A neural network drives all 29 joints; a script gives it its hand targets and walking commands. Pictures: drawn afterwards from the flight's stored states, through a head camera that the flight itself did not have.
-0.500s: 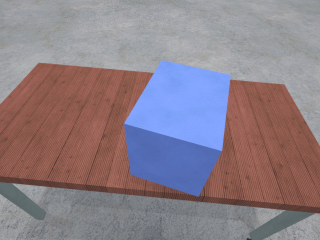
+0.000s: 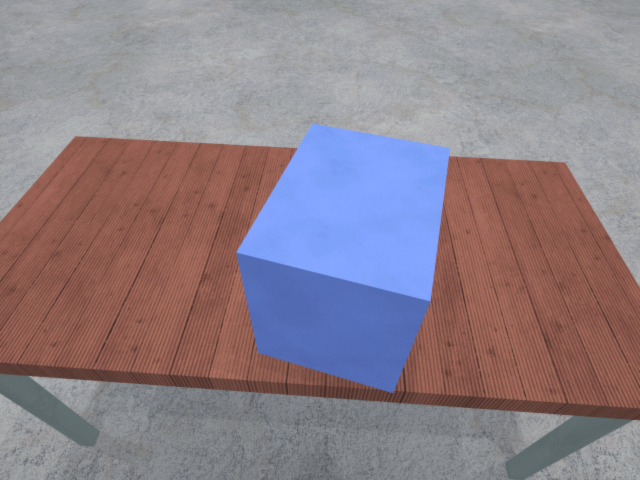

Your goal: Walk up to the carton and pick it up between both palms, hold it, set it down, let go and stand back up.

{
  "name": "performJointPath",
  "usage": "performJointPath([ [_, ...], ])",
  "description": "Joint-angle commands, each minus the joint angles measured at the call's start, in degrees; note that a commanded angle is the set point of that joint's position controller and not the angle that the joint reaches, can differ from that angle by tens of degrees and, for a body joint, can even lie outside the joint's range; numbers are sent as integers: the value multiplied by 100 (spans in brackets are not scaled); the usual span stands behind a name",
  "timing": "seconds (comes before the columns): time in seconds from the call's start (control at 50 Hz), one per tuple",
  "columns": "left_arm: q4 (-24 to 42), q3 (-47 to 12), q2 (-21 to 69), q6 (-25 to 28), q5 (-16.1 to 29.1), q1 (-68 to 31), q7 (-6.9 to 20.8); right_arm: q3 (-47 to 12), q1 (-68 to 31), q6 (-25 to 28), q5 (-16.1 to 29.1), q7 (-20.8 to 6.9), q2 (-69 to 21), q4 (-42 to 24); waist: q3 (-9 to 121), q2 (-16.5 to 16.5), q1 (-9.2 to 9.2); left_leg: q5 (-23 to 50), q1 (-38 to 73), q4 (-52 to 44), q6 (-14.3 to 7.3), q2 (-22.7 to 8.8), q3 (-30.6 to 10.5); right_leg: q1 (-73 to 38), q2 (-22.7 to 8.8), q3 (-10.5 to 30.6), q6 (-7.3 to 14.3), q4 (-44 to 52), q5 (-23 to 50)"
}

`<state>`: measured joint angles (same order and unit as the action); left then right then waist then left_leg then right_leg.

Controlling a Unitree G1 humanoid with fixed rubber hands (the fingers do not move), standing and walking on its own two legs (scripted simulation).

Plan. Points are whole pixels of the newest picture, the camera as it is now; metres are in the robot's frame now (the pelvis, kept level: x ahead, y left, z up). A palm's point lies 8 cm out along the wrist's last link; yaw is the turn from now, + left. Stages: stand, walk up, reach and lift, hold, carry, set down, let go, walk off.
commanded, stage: walk up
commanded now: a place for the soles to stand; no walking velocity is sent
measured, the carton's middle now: (351, 253) +0.47 -0.03 -0.01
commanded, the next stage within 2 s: reach and lift in 0.50 s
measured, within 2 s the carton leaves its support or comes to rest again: neither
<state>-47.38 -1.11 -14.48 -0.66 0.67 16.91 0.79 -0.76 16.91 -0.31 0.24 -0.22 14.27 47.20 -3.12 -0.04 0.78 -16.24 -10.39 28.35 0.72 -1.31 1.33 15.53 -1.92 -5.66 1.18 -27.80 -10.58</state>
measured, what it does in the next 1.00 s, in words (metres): stands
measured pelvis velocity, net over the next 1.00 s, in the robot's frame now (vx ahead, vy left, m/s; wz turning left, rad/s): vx -0.01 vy -0.01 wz -0.01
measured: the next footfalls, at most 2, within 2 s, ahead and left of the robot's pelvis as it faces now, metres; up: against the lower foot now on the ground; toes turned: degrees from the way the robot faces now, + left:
none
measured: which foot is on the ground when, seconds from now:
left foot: down 0.00-1.00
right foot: down 0.00-1.00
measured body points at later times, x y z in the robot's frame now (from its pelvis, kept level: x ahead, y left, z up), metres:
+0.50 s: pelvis -0.01 +0.00 +0.00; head +0.00 +0.01 +0.45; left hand +0.06 +0.26 -0.14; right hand +0.06 -0.26 -0.13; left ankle -0.01 +0.13 -0.74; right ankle +0.05 -0.11 -0.74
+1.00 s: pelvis -0.01 -0.01 -0.01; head +0.02 +0.01 +0.44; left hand +0.15 +0.25 -0.11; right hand +0.13 -0.23 -0.11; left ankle -0.01 +0.13 -0.74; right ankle +0.05 -0.11 -0.74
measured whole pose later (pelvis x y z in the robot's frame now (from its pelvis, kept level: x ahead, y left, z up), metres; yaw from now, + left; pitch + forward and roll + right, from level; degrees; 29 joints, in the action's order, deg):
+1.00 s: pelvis -0.01 -0.01 -0.01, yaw -1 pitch -5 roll +0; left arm -27.4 4.1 -14.4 -19.5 -1.4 10.2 2.3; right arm 3.3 13.7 1.6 -2.5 2.5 6.4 35.0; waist -8.5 -2.2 0.6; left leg -19.7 -9.4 34.5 1.6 -3.5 2.9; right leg 14.7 0.1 -3.9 1.7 -33.5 -13.6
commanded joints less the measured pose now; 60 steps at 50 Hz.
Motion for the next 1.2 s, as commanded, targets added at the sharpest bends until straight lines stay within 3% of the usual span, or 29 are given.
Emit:
performJointPath([
  [0.0, 450, 304, -1061, 129, 2, -43, -72, 273, 6, 164, -4, 70, 879, -515, 226, -126, 8, 523, -487, -477, -268, -504, -515, -356, -678, 829, 206, 565, 151],
  [0.16, 393, 344, -1024, 71, -9, -94, -85, 295, 143, 139, -13, 82, 862, -436, 232, -43, 1, 100, -554, -445, -275, -449, -493, -187, -704, 931, 238, 695, -549],
  [0.24, 327, 338, -1003, 83, -12, -78, -77, 319, 115, 150, -8, 80, 890, -435, 247, 59, 24, 82, -607, -486, -302, -485, -538, -236, -669, 895, 210, 644, -492],
  [0.4, 294, 341, -1019, 89, -13, -133, -68, 336, 156, 155, -25, 77, 885, -437, 189, -81, 13, 47, -599, -466, -296, -457, -571, -120, -683, 927, 205, 709, -635],
  [0.48, 280, 345, -1006, 82, -12, -138, -66, 354, 136, 154, -15, 74, 917, -445, 99, 53, 10, -175, -755, -578, -315, -485, -667, -125, -625, 874, 155, 656, -741],
  [0.5, 1719, 358, -1435, -995, 101, -3931, -168, 966, -3593, 513, -768, -22, 255, -544, 543, 460, -200, -1681, -2650, 33, -214, -293, 155, -376, 36, 297, 120, -773, -1758],
  [0.52, 1755, 233, -847, -1582, -106, -2833, -316, 1055, -2510, 397, -692, -232, 619, -288, -94, 791, -237, -2712, -4091, -393, -465, -538, 106, -1776, 338, 216, -3, -1406, -1371],
  [0.54, 1937, 371, -796, -1932, -89, -2458, -234, 1024, -2211, 300, -679, -295, 696, -485, 449, 283, -126, -1589, -4302, -32, -363, -418, 472, -2112, 173, 335, 96, -1563, -952],
  [0.56, 2327, 324, -746, -2203, 34, -2417, -209, 1086, -2095, 274, -639, -306, 661, -549, 965, 16, -197, -832, -3343, 373, -172, -306, 489, -1341, 66, 358, 135, -1415, -643],
  [0.58, 2563, 363, -771, -2438, 45, -2276, -176, 1036, -1929, 242, -537, -287, 621, -670, 1227, -163, -168, -518, -2277, 669, -67, -189, 471, -717, -31, 389, 97, -1075, -474],
  [0.6, 2777, 394, -714, -2650, -48, -1951, -147, 960, -1561, 168, -366, -253, 615, -789, 1350, -154, -141, -526, -1651, 641, -69, -177, 410, -689, -7, 373, 56, -843, -506],
  [0.62, 2969, 496, -675, -2747, -234, -1694, -140, 877, -1269, 99, -237, -220, 636, -905, 1195, 133, -60, -876, -1952, 340, -175, -276, 328, -1333, 144, 341, -14, -884, -490],
  [0.64, 2888, 616, -649, -2749, -403, -1322, -102, 749, -972, 87, -182, -167, 655, -980, 919, 216, -45, -1008, -2640, 47, -298, -361, 349, -2165, 273, 323, -66, -1051, -35],
  [0.68, 2668, 905, -810, -2615, -569, -711, 40, 591, -628, 140, -107, -15, 550, -1078, 758, -33, 15, -187, -2628, -76, -243, -174, 596, -2698, 255, 451, -53, -848, 539],
  [0.74, 2672, 988, -850, -2456, -563, -755, 99, 585, -676, 174, -127, 167, 306, -1393, 374, -322, 22, -61, -1922, -60, -192, -19, 621, -2141, 161, 630, -111, -292, -197],
  [0.8, 2589, 891, -837, -2213, -465, -1104, 88, 640, -869, 218, -291, 237, 108, -1630, -95, -180, -9, -369, -1941, -240, -198, -18, 627, -1897, 152, 682, -166, -74, -664],
  [0.86, 2715, 835, -838, -1948, -380, -1284, 102, 599, -872, 292, -303, 271, -56, -1877, -49, 118, -2, -490, -2139, -394, -247, -91, 632, -2109, 209, 636, -173, -163, -497],
  [0.98, 3053, 774, -1055, -1326, -48, -1354, 78, 526, -659, 664, -241, 342, -446, -2320, 508, 159, -26, 17, -1404, -328, -211, 13, 646, -1767, 87, 678, -176, 22, 4],
  [1.1, 3074, 571, -1079, -737, 266, -968, 116, 557, -357, 1196, -174, 407, -509, -2173, 803, 223, -108, 576, -938, -461, -115, 70, 519, -1818, 112, 595, -122, 95, 965],
  [1.18, 2861, 510, -1024, -499, 298, -713, 149, 619, -352, 1418, -124, 426, -414, -1924, 722, 249, -63, 923, -590, -636, -14, 70, 464, -1881, 208, 525, -79, 307, 1119],
])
